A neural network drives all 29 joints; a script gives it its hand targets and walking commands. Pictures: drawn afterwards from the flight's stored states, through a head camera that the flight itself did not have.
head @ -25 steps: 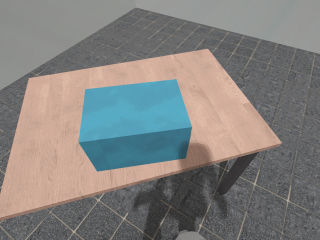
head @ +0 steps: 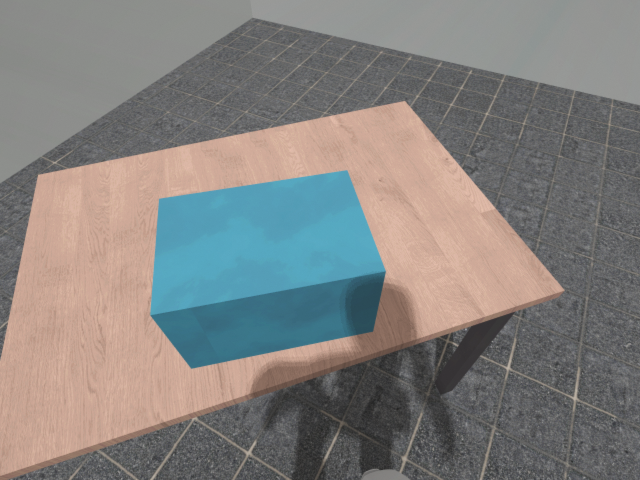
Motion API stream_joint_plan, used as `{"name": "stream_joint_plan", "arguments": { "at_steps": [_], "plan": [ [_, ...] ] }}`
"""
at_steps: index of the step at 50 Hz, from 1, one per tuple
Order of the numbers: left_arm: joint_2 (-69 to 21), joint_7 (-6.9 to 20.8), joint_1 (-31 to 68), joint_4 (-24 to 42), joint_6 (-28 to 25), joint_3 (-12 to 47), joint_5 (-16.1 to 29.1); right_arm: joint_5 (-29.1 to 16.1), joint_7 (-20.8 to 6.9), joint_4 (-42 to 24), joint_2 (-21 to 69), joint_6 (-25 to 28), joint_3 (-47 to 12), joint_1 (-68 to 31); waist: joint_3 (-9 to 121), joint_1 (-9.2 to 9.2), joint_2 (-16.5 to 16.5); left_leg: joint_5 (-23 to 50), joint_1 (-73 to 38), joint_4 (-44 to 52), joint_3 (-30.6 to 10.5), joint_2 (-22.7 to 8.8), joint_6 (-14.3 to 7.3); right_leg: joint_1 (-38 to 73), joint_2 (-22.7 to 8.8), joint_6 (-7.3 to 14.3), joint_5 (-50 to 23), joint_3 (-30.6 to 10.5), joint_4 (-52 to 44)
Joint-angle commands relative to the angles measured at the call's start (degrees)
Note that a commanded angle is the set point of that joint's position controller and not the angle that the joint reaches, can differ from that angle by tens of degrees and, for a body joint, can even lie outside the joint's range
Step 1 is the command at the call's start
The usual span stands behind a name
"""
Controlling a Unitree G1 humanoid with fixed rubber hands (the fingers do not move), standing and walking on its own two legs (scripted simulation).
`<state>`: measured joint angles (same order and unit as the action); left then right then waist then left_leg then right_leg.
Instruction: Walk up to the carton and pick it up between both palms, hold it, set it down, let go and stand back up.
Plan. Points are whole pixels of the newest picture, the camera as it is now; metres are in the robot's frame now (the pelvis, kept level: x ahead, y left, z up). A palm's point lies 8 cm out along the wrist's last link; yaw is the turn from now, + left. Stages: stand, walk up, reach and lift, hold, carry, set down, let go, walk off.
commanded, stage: walk up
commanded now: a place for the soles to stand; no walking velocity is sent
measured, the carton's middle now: (270, 267) +0.42 +0.10 -0.04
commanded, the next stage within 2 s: reach and lift in 0.86 s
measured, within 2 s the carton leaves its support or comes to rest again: neither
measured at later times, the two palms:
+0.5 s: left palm out of the picture +0.05 +0.26 -0.13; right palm out of the picture +0.04 -0.25 -0.14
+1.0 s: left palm out of the picture +0.10 +0.27 -0.15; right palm out of the picture +0.08 -0.28 -0.17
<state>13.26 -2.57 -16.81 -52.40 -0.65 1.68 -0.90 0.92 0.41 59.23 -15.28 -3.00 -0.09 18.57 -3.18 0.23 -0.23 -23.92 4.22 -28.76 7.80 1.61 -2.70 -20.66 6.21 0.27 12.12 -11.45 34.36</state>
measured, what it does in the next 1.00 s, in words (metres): stands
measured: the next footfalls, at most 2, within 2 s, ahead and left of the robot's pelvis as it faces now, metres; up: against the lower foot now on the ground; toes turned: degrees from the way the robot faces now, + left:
none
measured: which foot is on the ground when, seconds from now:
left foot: down 0.00-1.00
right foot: down 0.00-1.00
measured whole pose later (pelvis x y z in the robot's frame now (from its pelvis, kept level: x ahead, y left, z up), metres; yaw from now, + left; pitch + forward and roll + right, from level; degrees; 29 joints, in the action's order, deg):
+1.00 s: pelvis -0.02 -0.01 -0.04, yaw +6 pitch +3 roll +0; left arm 16.9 1.4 0.4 -40.9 29.1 0.1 -0.5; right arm 4.0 -4.5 54.0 -16.0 -5.4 7.4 6.0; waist -5.6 2.0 -0.7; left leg -31.8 23.1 -51.9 6.3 -0.6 -1.4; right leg -35.4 1.2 0.4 18.1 -0.9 50.1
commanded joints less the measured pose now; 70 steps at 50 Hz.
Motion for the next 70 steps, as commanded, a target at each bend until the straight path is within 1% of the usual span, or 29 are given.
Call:
{"name": "stream_joint_plan", "arguments": {
  "at_steps": [1,3,5,9,12,18,25,33,39,43,44,45,46,49,50,52,54,56,57,59,60,62,63,64,65,66,67,68,70],
  "plan": [
    [8.7,-1.0,-3.3,2.9,-0.8,-2.1,0.0,0.1,0.8,-3.4,-8.8,0.1,1.8,1.3,3.5,-0.57,0.9,16.1,2.5,1.0,-5.4,-7.2,0.0,4.1,-9.1,5.7,-16.3,-7.9,-1.9],
    [8.8,-1.2,-2.8,2.9,-0.5,-2.0,-0.1,0.1,1.0,-3.3,-8.5,-0.3,1.6,2.1,2.7,-0.09,1.9,14.8,2.7,0.6,-6.2,-6.9,0.6,2.9,-10.0,6.4,-14.5,-10.6,-3.1],
    [8.6,-1.2,-2.1,2.8,-0.4,-1.9,-0.1,0.0,1.2,-3.0,-8.4,-0.4,1.5,2.9,2.2,0.32,2.0,15.7,2.1,1.4,-7.0,-7.2,1.0,1.7,-9.8,6.3,-14.3,-10.9,-3.1],
    [7.4,-1.1,-1.0,2.2,-0.5,-1.4,0.1,0.1,1.4,-3.0,-9.1,-0.3,1.7,2.1,1.9,0.28,0.6,23.3,-0.4,2.7,-6.4,-9.2,0.8,0.6,-7.1,4.6,-19.4,-3.8,1.0],
    [7.3,-1.1,-1.2,1.8,-0.5,-1.4,0.3,0.2,1.5,-3.6,-9.2,-0.6,1.6,1.2,2.2,0.12,-0.2,25.9,-0.6,1.2,-5.4,-9.4,1.1,1.0,-7.1,4.7,-20.8,-2.6,1.7],
    [8.2,-1.2,-0.8,1.6,-0.2,-1.7,0.3,0.0,1.5,-4.5,-9.0,-1.4,1.4,0.1,1.7,0.19,0.0,19.7,1.9,0.6,-6.1,-8.6,1.4,1.4,-8.3,5.7,-17.3,-6.0,0.9],
    [7.9,-1.1,0.0,1.3,-0.2,-1.4,0.3,0.0,1.3,-4.7,-9.4,-1.1,1.4,-1.2,0.3,0.13,-0.3,18.8,1.5,3.1,-5.6,-9.4,0.0,0.4,-6.6,4.0,-14.8,-2.6,1.5],
    [8.6,-1.2,-0.9,1.1,-0.1,-1.6,0.2,-0.1,1.2,-4.1,-9.1,-1.3,1.3,-0.5,-0.1,0.19,1.5,11.0,2.9,3.1,-5.9,-8.0,-0.5,0.4,-7.6,4.6,-8.3,-7.5,-1.4],
    [8.0,-1.1,-1.4,0.9,-0.2,-1.4,0.2,-0.1,1.2,-3.4,-9.5,-0.9,1.4,-0.1,-0.4,-0.10,1.3,12.3,2.4,4.5,-5.5,-8.9,-1.5,0.4,-6.2,3.6,-9.1,-4.9,0.1],
    [8.3,-1.1,-2.4,0.9,-0.2,-1.5,0.2,0.0,1.2,-3.3,-9.5,-1.1,1.4,0.1,0.0,-0.26,1.8,11.6,2.9,2.9,-4.8,-8.2,-1.3,1.1,-6.9,4.1,-9.4,-6.7,-0.6],
    [15.9,0.7,37.2,13.0,12.4,-1.1,4.4,7.0,-3.0,-11.9,-7.9,4.7,9.9,-40.2,-3.2,0.24,-0.2,8.2,38.1,-8.9,-6.4,-7.5,4.7,-1.1,-10.3,4.5,7.7,12.2,9.2],
    [13.4,0.7,31.9,9.3,20.5,-0.5,4.5,9.7,-6.0,-9.4,-10.7,3.4,12.1,-29.9,-1.7,1.68,3.6,4.1,33.4,-10.1,-4.2,-6.4,5.2,-1.5,-9.0,4.1,6.2,11.9,10.2],
    [11.5,1.9,29.8,14.7,25.9,-1.8,3.2,8.0,-6.8,-13.4,-10.7,1.2,11.5,-26.4,5.5,0.32,2.9,7.6,31.2,-12.9,-2.2,-6.6,6.4,1.1,-8.9,4.1,2.1,12.4,11.8],
    [12.2,5.6,22.0,26.4,35.8,-5.7,-2.2,0.2,-4.4,-15.8,-10.9,-1.2,9.6,-19.7,22.6,-0.28,-1.3,30.9,20.0,-22.1,-1.9,-7.5,9.8,5.9,-7.0,2.6,-16.8,14.6,18.1],
    [12.6,6.6,19.0,28.6,38.4,-6.4,-3.9,-2.2,-3.5,-14.8,-10.5,-1.4,8.8,-17.8,21.8,-0.15,-3.5,36.9,17.9,-24.2,-2.4,-8.3,11.0,3.3,-6.3,2.2,-19.4,15.3,18.7],
    [12.5,8.5,14.3,29.5,41.8,-8.4,-7.4,-6.3,-2.0,-12.4,-10.2,-2.3,6.3,-15.0,20.1,-0.59,-3.4,38.5,15.8,-24.7,-3.2,-8.8,11.1,2.5,-5.4,2.5,-20.9,16.3,16.9],
    [12.0,9.9,9.8,30.4,43.3,-10.2,-10.9,-8.6,-0.6,-12.6,-10.4,-3.8,4.3,-12.5,15.3,-1.00,-2.2,26.9,19.9,-21.1,-3.1,-7.8,9.3,8.6,-5.5,4.7,-19.5,14.0,13.1],
    [11.0,10.1,6.7,34.2,42.5,-10.2,-12.1,-8.9,1.3,-15.2,-9.8,-5.2,3.3,-10.6,9.7,-0.73,-0.5,17.3,24.3,-15.2,-4.4,-6.9,7.2,17.1,-6.0,4.9,-15.7,10.4,9.2],
    [10.6,9.8,8.1,36.7,41.6,-10.1,-12.5,-8.5,1.9,-16.3,-8.8,-5.8,3.5,-11.0,7.0,-0.16,-0.3,9.8,27.5,-12.8,-4.7,-6.5,6.2,19.2,-6.7,4.4,-9.0,8.2,7.3],
    [11.2,8.3,11.2,40.2,38.9,-10.0,-12.2,-6.6,3.2,-19.9,-4.9,-6.4,3.8,-11.3,-0.3,0.78,0.4,-5.8,40.3,-11.3,-4.3,-7.5,2.5,24.1,-8.4,1.9,6.9,1.2,4.2],
    [11.2,7.6,12.5,41.5,37.1,-9.3,-12.0,-6.0,3.5,-21.6,-3.6,-5.8,3.6,-11.4,-1.9,0.95,-2.4,-11.0,46.6,-10.2,-5.2,-9.8,-0.2,27.2,-7.7,0.9,13.3,0.5,4.8],
    [12.0,7.3,14.6,41.6,32.3,-9.4,-12.2,-5.8,3.8,-23.7,-2.9,-3.6,2.3,-11.3,-3.0,1.63,-7.7,-17.0,60.9,-8.1,-5.1,-13.5,-4.4,37.5,-5.7,-0.3,13.2,2.0,10.7],
    [13.3,6.9,17.4,42.0,30.5,-9.4,-11.2,-5.6,3.9,-24.9,-1.4,-2.6,2.5,-12.7,-0.6,2.36,-6.7,-15.3,59.5,-10.4,-4.0,-12.7,-4.2,35.3,-6.6,0.2,15.4,0.9,9.9],
    [15.8,6.0,21.0,42.7,29.8,-8.0,-8.7,-5.0,4.0,-27.8,1.0,-1.9,3.1,-14.5,1.6,3.58,-3.3,-12.2,51.4,-14.4,-3.8,-10.7,-2.3,25.9,-8.7,1.2,20.1,-1.1,5.4],
    [18.1,5.2,24.8,42.4,30.1,-6.4,-6.3,-4.0,4.0,-30.6,3.1,-1.8,4.5,-14.7,3.2,5.50,2.1,-7.8,42.6,-17.2,-2.7,-7.2,1.1,15.8,-11.3,2.1,26.7,-5.3,-0.4],
    [20.0,4.6,27.2,41.9,30.6,-5.6,-4.8,-3.3,4.2,-33.3,4.3,-2.2,5.3,-13.4,4.6,6.46,5.8,-3.4,37.3,-18.5,-2.0,-4.8,3.4,10.6,-13.4,2.3,31.4,-9.5,-5.1],
    [20.6,4.0,27.9,42.5,30.7,-5.8,-3.5,-2.6,4.4,-35.9,4.3,-2.5,5.7,-12.3,7.1,6.36,5.6,-2.2,36.4,-17.5,-2.4,-4.3,3.7,11.5,-14.1,2.2,32.4,-10.6,-6.8],
    [20.9,3.4,27.5,42.5,30.8,-5.9,-2.0,-2.0,4.2,-37.6,4.2,-2.7,6.0,-12.1,9.7,5.95,4.8,-2.4,36.6,-16.1,-2.5,-4.5,3.5,13.4,-14.1,2.2,30.9,-9.5,-6.0],
    [20.8,3.1,25.5,40.8,30.2,-6.4,-0.2,-1.1,3.8,-39.9,3.4,-3.5,6.1,-12.5,13.2,5.01,0.7,-6.1,38.5,-12.8,-3.0,-6.6,1.5,17.4,-11.9,2.3,24.0,-3.7,-1.6]
  ]
}}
